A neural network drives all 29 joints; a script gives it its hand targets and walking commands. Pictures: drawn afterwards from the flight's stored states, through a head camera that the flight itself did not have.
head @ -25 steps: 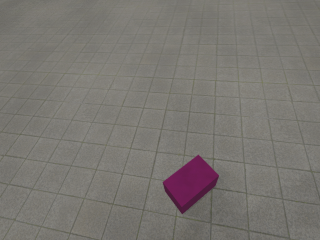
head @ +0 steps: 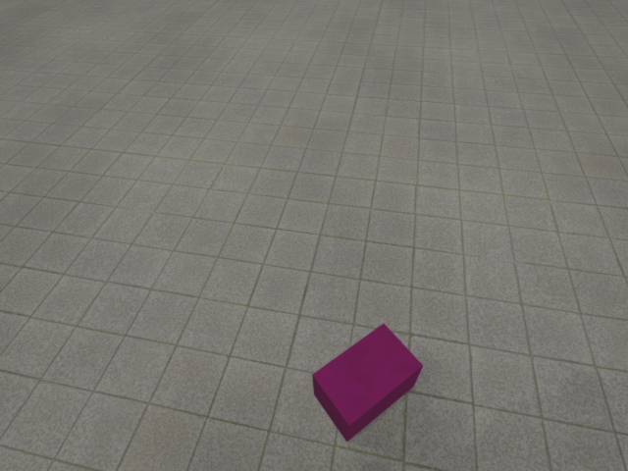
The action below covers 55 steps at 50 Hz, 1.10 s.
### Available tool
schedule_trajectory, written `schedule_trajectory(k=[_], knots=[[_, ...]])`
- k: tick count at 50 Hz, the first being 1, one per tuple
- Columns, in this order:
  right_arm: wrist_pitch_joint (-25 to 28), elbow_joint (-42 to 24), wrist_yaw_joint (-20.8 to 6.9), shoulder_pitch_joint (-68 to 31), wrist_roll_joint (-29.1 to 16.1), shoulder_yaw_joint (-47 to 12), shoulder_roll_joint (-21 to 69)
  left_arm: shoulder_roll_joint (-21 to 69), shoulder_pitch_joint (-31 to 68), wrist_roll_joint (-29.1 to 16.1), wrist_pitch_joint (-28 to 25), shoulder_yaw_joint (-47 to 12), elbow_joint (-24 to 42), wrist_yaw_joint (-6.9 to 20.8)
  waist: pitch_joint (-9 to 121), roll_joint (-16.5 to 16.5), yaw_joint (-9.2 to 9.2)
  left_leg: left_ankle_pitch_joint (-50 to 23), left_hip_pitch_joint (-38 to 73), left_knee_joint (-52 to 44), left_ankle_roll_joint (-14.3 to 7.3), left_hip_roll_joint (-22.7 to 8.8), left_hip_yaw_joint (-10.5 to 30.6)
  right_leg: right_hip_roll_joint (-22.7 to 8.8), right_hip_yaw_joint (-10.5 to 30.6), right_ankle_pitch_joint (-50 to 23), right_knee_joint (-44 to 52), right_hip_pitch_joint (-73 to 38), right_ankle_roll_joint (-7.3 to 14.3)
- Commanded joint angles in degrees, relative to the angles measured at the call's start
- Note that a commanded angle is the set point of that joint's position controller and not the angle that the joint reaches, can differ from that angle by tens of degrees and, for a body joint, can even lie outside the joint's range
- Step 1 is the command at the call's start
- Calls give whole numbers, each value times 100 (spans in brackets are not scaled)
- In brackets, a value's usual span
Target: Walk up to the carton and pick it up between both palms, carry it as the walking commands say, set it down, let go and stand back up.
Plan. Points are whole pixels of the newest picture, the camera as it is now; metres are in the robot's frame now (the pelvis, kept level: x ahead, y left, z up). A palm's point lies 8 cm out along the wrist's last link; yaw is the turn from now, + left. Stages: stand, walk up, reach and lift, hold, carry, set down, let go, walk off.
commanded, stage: walk up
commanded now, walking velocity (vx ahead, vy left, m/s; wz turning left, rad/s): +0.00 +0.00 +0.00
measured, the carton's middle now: (365, 380) +0.49 -0.09 -0.69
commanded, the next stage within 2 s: none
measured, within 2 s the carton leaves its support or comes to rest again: neither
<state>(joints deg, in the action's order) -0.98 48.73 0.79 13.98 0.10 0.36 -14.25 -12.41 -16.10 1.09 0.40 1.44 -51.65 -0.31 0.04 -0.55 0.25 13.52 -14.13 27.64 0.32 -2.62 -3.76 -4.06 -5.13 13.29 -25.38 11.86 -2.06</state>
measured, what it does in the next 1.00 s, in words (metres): steps on the spot, turning right: left foot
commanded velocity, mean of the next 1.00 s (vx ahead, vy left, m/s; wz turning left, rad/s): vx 0.00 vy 0.00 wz -0.43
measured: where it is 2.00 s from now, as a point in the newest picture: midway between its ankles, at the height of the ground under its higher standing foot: outside the picture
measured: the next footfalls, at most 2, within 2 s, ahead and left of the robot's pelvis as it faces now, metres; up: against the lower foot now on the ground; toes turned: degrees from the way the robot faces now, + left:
left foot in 0.80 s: +0.05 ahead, +0.11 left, +0.00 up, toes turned -8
right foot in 1.16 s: +0.01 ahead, -0.13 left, +0.00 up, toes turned -21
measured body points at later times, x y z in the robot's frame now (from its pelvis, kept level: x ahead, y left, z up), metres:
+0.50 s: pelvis +0.00 -0.04 -0.01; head +0.03 -0.07 +0.44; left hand +0.04 +0.21 -0.14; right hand +0.07 -0.30 -0.16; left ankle -0.01 +0.10 -0.70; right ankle +0.00 -0.15 -0.74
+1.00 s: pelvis -0.01 +0.02 +0.00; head -0.01 +0.01 +0.45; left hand +0.12 +0.25 -0.14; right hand +0.01 -0.26 -0.13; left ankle +0.01 +0.12 -0.74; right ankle -0.10 -0.13 -0.64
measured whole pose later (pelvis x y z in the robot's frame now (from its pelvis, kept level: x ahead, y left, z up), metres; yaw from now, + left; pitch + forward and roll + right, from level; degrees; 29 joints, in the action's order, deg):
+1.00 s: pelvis -0.01 +0.02 +0.00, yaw -17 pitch -3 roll -1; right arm -2.9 49.2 1.8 10.0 0.1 0.4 -14.3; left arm -12.5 -14.7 1.1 3.5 4.1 -51.3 0.6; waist -3.5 -1.7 0.3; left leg 16.3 -9.1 28.4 -0.7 -4.2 -7.9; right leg 0.2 5.2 20.9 -67.1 24.4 -2.7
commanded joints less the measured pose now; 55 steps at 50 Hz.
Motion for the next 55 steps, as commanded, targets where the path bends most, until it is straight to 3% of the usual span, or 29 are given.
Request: schedule_trajectory(k=[1, 3, 6, 7, 8, 9, 11, 14, 16, 17, 19, 20, 21, 23, 25, 28, 29, 32, 35, 37, 38, 39, 40, 42, 45, 48, 50, 53, 55], knots=[[113, 93, 37, 166, 49, 177, -376, -603, -314, 50, -97, 146, -121, -85, 214, 430, -1, -1021, 160, -628, -254, -498, 525, -348, 287, -551, 498, -413, 222], [114, 121, 32, 330, 154, 184, -315, -391, -245, 100, -70, 105, -90, -102, -2, -240, -160, -623, -55, -702, -163, -380, 492, -360, 322, -124, 549, -256, 241], [93, 99, -16, 24, 141, 158, -400, -477, -312, 106, -25, 139, -25, -24, -121, -313, 21, -77, -340, -936, -95, -392, 467, -266, 203, 140, 478, -274, 203], [120, 111, -32, 49, 158, 126, -246, -527, -368, 93, -35, 121, -1, -32, 20, 272, 13, -278, -163, -740, -72, -253, 288, -336, 196, 137, 617, -276, 205], [117, -69, 84, 142, 240, 251, -684, -772, -471, 33, -31, 312, 230, -42, -80, -72, -26, -100, -370, -585, -16, -580, 626, -427, 317, 182, 148, 72, 170], [58, -42, 153, 122, 147, 371, -884, -917, -218, -17, -15, 425, 382, 7, -265, 366, -75, 594, 54, -372, 88, -593, 220, -422, 679, 293, -115, 929, 189], [-54, 46, 215, 231, 213, 414, -1093, -735, 135, 52, 85, 367, 594, 57, -517, -446, -314, 1508, 515, -856, -109, -1122, 654, -86, 363, 1251, -566, 1903, 42], [-31, -15, 251, -314, 242, 489, -995, -397, -127, -8, 52, 312, 543, 96, -169, -1262, 2, 367, 336, -1159, -563, -2038, 927, -121, 422, 1202, -2317, 1651, -59], [-64, -191, 239, -862, 173, 449, -840, -512, -393, -33, 38, 325, 470, 82, -315, -521, 266, -228, -16, -647, -465, -1836, 408, -364, 712, 1232, -2095, 1292, 6], [-60, -54, 191, -729, 171, 476, -1001, -401, -302, -34, -23, 271, 532, 80, -131, -704, 128, -227, 428, -215, -353, -1490, -81, -232, 495, 1239, -1186, 1088, -24], [-115, -112, 180, -777, 76, 450, -833, -589, -758, 1, -68, 341, 177, 19, -209, 456, 274, -357, 37, 1316, 65, -656, -579, -326, 906, -1281, 33, 667, 303], [-143, -330, 127, -521, 61, 381, -530, -1157, -1157, 49, -160, 416, 133, -26, -174, 1961, 353, 1844, -1315, 2350, 286, -16, -185, -1308, 2581, -2839, 311, 106, 735], [-166, -323, 108, -599, 18, 369, -478, -1516, -1150, 40, -149, 427, 197, -18, -13, 1631, 358, 2353, -1564, 2975, 395, 114, 300, -1691, 3376, -2613, 638, 396, 1129], [-139, -314, 74, -870, 4, 416, -663, -1268, -510, 25, -112, 337, 404, -74, -334, 438, 123, 2103, -1374, 3228, 453, 81, 371, -1324, 3143, -2044, 746, 719, 1215], [-78, -251, 70, -876, -64, 383, -542, -1070, -253, 10, -132, 401, 399, -108, -26, 970, 144, 1656, -1391, 2590, 457, 180, 273, -729, 2399, -3042, 375, 162, 1060], [-57, -206, 53, -813, -13, 274, -420, -980, -796, 55, -179, 419, 258, -159, 488, 1409, 347, 1453, -1583, 2296, 459, 389, 144, -740, 2268, -3893, 166, -1013, 1040], [-77, -62, 47, -940, -53, 362, -473, -932, -743, 18, -177, 368, 169, -165, 442, 968, 213, 1328, -1392, 2356, 440, 372, 277, -626, 2374, -3772, 180, -775, 949], [-109, -189, -12, -1165, -142, 238, -204, -1043, -556, 25, -109, 436, 359, -171, 313, 1386, 301, 1185, -1004, 1478, 528, 379, 114, -440, 2161, -2525, 445, -274, 849], [-67, -453, 79, -946, -120, 151, -239, -1096, -592, 116, 32, 433, 369, -105, 659, 821, 306, 1058, -451, 663, 365, 554, -260, -413, 2526, -2295, 210, -418, 922], [-43, -178, 162, -324, -142, 150, -253, -1089, -210, 109, 107, 472, 434, -75, 449, 1201, 58, 329, 340, -337, 284, 525, -496, -159, 2250, -1595, -31, 182, 809], [-6, -127, 207, -40, -113, 160, -372, -1050, -230, 91, 141, 469, 474, -92, 278, 1018, -47, -73, 932, -780, 290, 143, -278, -142, 2339, -1121, -178, 725, 656], [16, -26, 212, 169, -57, 275, -793, -725, -35, 119, 145, 351, 558, -62, 84, -73, -211, 210, 1364, -1029, 170, -472, 279, 333, 1896, 122, -659, 1690, 343], [-38, -59, 200, 322, 97, 403, -1465, -586, 366, 115, 185, 361, 772, -55, -303, -1474, -332, 1284, 1186, -1830, -350, -1815, 1597, 755, 1209, 1600, -2303, 2565, 170], [-55, -341, 182, -428, 113, 302, -1230, -780, 270, 165, 315, 442, 643, 9, -576, -955, -139, 1896, 70, -2151, -902, -2585, 1538, 137, 1207, 1488, -4085, 2181, -140], [-95, -647, 162, -1309, 10, 316, -848, -677, -343, 89, 371, 438, 545, 97, -1165, -882, 294, 1564, -644, -1804, -466, -1650, 163, 191, 842, 971, -4539, 2096, -242], [-67, -586, 170, -761, 30, 329, -831, -506, 98, 45, 391, 429, 514, 94, -756, -266, 112, 1132, -268, -1724, -576, -1747, -33, 228, 541, 740, -4445, 1982, -244], [-94, -525, 130, -763, -1, 308, -829, -452, -15, 1, 317, 341, 587, 114, -378, -959, 72, 966, 693, -1334, -439, -1522, -211, 161, 582, 727, -3485, 2083, -164], [-23, -320, 124, -138, 61, 322, -984, -370, 302, -36, 204, 281, 743, 118, -126, -765, -291, -538, 1141, -730, -597, -1538, -382, 105, 457, 1056, -1939, 1751, -117], [-43, -159, 164, -115, 63, 296, -995, -286, -58, -36, 120, 292, 857, 83, 603, -1045, -99, -1676, 1533, -138, -713, -1764, -275, 151, 366, 997, -1121, 1208, 23]])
